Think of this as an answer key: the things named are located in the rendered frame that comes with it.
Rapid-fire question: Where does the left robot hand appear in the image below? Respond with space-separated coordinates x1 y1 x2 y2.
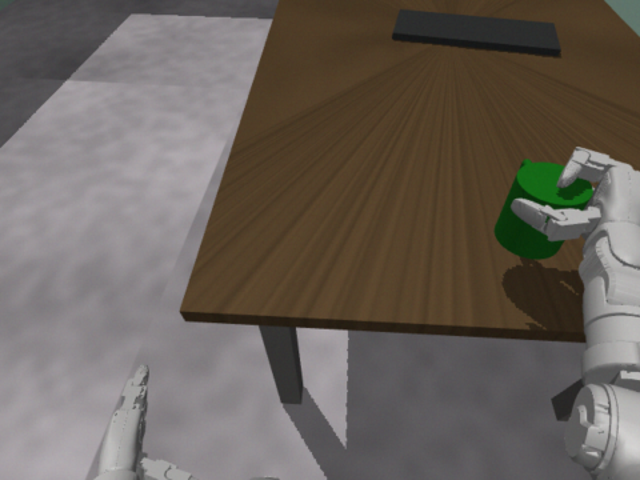
97 364 198 480

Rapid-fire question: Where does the right robot hand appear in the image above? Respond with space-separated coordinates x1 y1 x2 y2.
511 147 640 242

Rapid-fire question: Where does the right robot arm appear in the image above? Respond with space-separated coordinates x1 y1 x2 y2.
564 221 640 480

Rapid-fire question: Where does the table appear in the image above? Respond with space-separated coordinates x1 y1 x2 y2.
179 0 640 421

